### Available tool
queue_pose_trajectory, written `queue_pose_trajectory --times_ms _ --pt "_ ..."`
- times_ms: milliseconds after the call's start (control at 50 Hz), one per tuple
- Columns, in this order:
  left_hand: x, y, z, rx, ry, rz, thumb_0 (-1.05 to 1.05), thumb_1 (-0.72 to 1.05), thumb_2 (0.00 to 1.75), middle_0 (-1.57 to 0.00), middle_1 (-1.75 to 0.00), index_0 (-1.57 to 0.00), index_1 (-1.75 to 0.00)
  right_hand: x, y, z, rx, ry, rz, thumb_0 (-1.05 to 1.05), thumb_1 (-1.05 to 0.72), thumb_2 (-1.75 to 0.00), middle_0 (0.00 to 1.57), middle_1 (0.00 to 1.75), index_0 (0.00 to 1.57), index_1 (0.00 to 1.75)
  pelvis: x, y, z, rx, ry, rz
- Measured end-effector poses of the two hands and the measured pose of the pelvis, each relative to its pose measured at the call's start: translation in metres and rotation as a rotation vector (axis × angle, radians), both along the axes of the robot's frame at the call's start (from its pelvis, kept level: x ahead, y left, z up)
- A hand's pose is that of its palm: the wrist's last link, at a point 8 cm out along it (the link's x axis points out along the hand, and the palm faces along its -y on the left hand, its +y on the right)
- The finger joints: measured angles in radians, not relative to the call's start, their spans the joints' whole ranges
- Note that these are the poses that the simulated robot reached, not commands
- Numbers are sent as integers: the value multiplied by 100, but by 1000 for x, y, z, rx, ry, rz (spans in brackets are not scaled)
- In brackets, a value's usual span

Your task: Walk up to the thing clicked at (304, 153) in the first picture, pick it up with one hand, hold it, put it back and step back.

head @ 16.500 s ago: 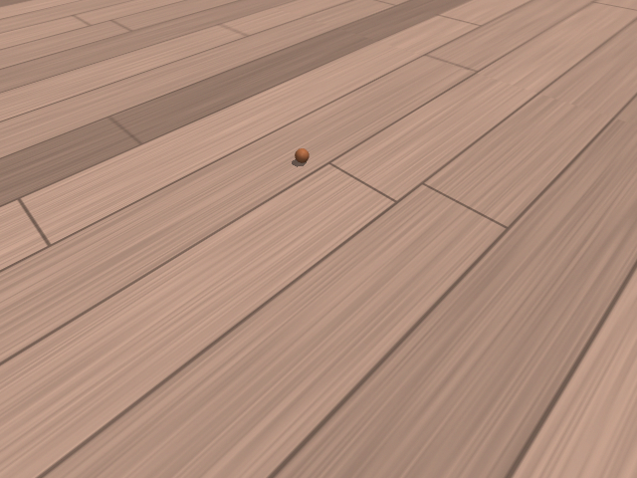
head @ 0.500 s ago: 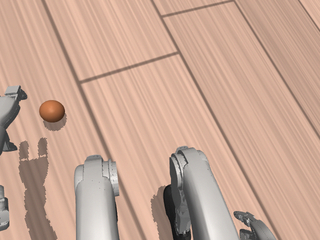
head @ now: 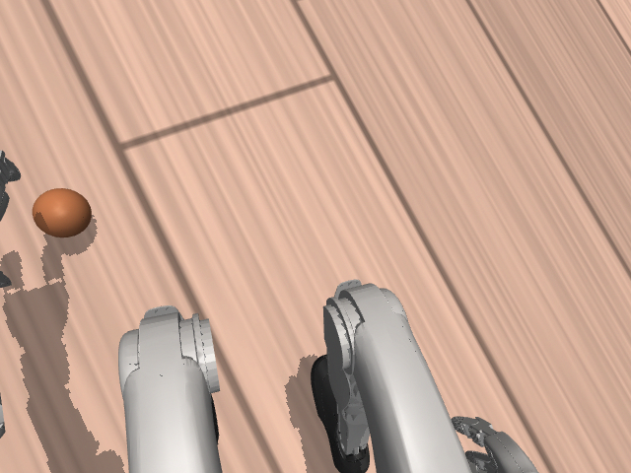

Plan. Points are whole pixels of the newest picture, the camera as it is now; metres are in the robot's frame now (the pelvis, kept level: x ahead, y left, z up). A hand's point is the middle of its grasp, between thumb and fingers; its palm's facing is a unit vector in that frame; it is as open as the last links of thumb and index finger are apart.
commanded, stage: rise first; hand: left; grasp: from above
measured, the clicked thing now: (63, 213) +0.48 +0.34 -0.30
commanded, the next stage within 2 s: none
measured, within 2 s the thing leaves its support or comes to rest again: neither
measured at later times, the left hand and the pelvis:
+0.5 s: hand out of the picture +0.43 +0.37 -0.18, palm faces -0.44 -0.10 -0.89, open 14.2 cm; pelvis +0.00 +0.00 -0.01, yaw -1 degrees
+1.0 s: hand out of the picture +0.44 +0.37 -0.19, palm faces -0.44 -0.11 -0.89, open 14.1 cm; pelvis +0.00 +0.00 -0.02, yaw -2 degrees
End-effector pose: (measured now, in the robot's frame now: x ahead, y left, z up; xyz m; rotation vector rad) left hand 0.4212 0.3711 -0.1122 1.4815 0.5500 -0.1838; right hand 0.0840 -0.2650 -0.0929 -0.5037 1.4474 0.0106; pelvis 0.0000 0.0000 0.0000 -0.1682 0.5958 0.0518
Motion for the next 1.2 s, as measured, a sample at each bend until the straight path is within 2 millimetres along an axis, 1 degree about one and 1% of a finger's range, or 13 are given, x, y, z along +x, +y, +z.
queue_pose_trajectory --times_ms 360,560,900,1060,1200 --pt "6 -3 -9 -8 -5 -6 0 -55 101 -8 -104 -7 -104 -1 -2 -6 -1 4 24 0 -91 -90 20 30 21 30 -1 -1 -9 -3 -16 -6" --pt "13 -5 -14 -6 -5 -4 0 -55 101 -8 -105 -8 -104 -8 0 -8 -3 8 24 0 -91 -90 20 30 21 30 -2 -1 -14 -5 -23 -9" --pt "25 -3 -19 -7 -9 -2 0 -54 100 -9 -105 -8 -104 -23 3 -2 -18 39 14 0 -91 -90 20 30 21 30 -3 1 -15 -20 -28 -13" --pt "25 0 -21 -3 2 1 0 -54 100 -9 -105 -8 -104 -24 4 1 -19 34 14 0 -91 -90 20 30 21 30 -3 2 -16 -25 -30 -11" --pt "25 2 -18 0 1 0 0 -54 100 -9 -104 -9 -104 -23 5 0 -11 33 23 0 -91 -90 20 30 21 30 -4 2 -15 -24 -30 -10"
